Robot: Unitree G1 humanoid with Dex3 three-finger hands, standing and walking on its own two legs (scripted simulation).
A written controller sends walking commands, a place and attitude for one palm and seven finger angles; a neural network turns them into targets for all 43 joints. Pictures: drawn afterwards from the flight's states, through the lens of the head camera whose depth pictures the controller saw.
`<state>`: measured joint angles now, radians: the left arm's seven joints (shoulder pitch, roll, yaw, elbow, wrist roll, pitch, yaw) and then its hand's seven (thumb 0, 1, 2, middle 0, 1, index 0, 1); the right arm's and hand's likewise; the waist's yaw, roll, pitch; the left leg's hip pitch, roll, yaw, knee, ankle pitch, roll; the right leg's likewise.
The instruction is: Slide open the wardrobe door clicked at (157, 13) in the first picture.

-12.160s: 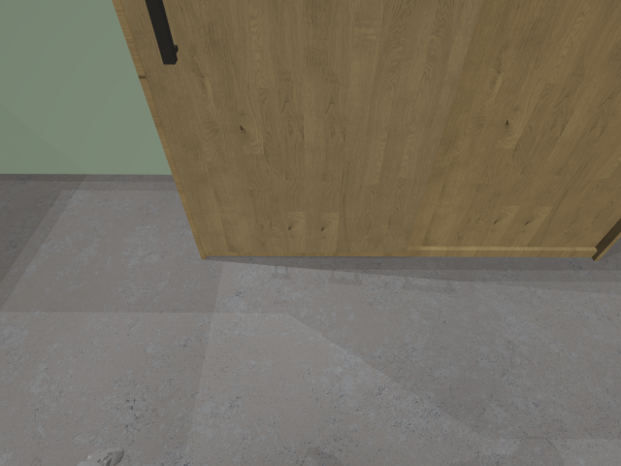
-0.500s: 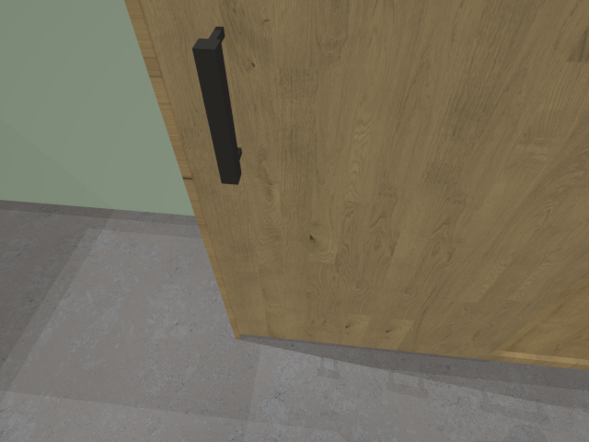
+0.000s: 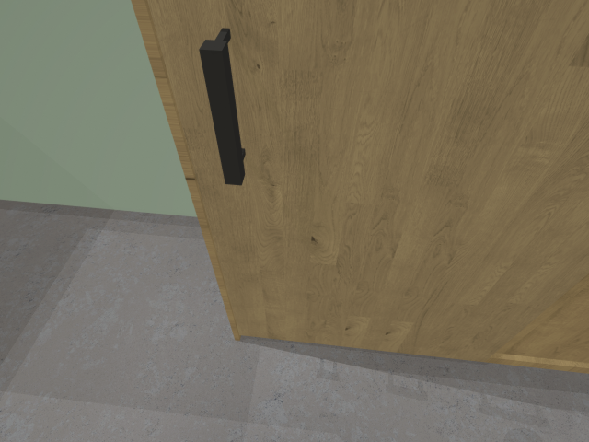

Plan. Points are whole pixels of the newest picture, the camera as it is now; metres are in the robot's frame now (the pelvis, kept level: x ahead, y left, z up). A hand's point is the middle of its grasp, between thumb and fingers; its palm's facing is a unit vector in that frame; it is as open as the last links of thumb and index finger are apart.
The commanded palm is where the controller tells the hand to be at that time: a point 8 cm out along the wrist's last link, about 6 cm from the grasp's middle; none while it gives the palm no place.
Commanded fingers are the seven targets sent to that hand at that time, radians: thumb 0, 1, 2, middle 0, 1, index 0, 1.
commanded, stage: raise the hand with hooked fingers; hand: left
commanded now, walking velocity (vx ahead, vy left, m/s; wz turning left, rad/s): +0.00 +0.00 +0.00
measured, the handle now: (230, 113) +0.51 +0.13 +0.18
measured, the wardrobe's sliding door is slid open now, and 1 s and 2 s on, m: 0.00 0.00 0.00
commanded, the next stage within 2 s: none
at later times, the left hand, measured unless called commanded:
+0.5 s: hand (150, 421) +0.15 +0.19 -0.01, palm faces -0.04 -1.00 +0.02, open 8.4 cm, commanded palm +0.12 +0.25 +0.00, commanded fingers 0.00 0.41 0.69 -0.23 -0.62 -0.23 -0.62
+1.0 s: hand (79, 344) +0.21 +0.26 +0.08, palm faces +0.00 -1.00 -0.07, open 11.4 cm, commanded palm +0.16 +0.31 +0.09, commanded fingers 0.00 -0.17 0.44 -0.28 -0.99 -0.28 -0.99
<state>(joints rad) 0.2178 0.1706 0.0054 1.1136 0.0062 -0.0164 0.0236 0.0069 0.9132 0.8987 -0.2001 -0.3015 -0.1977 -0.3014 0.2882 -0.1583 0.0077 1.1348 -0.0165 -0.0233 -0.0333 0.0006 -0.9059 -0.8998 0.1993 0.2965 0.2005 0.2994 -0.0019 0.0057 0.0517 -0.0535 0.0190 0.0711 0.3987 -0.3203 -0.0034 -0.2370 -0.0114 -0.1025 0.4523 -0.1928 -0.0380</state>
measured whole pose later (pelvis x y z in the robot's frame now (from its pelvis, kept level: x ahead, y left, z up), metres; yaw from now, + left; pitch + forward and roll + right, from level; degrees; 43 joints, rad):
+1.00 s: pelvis -0.01 +0.04 -0.03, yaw +1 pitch +4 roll -2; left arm 0.31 0.31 0.32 -0.10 -0.35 -0.15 -0.38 0.01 0.06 0.54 -0.26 -0.85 -0.26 -0.85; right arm 0.31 -0.25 0.07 0.60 0.04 -0.32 -0.05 0.01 -0.90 -0.90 0.21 0.30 0.21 0.30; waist 0.01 0.04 -0.05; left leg -0.34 0.00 0.05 0.74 -0.47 0.05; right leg -0.46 -0.05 -0.11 0.68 -0.27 0.01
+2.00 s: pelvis -0.01 +0.01 +0.00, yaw +1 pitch -2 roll -1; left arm -0.17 0.51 0.51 0.10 -0.35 0.23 -0.53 -0.01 -0.50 0.30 -0.30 -1.20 -0.30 -1.20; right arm 0.22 -0.30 0.08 0.58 0.08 -0.19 -0.06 0.01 -0.90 -0.90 0.20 0.30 0.20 0.30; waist 0.05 0.07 -0.02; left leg -0.09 0.01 0.05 0.46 -0.33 0.01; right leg -0.23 -0.02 -0.12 0.45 -0.18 -0.02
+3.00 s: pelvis -0.01 +0.02 +0.00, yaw +1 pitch -1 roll +0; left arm -0.42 0.40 0.33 0.26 -0.27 0.22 -0.39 -0.01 -0.50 0.30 -0.30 -1.20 -0.30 -1.20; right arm 0.23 -0.28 0.08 0.61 0.08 -0.16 -0.08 0.01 -0.90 -0.90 0.20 0.30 0.20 0.30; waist 0.04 0.06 -0.02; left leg -0.10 0.00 0.05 0.43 -0.31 0.02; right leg -0.25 -0.03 -0.11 0.44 -0.17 -0.02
